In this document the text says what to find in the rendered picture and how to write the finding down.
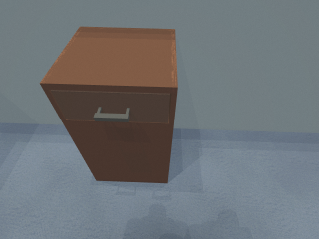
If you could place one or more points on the handle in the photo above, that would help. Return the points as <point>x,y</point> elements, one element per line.
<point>111,117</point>

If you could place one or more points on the cabinet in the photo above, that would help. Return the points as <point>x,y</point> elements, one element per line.
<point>118,59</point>

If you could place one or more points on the drawer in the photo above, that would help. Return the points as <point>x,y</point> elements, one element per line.
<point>144,107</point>

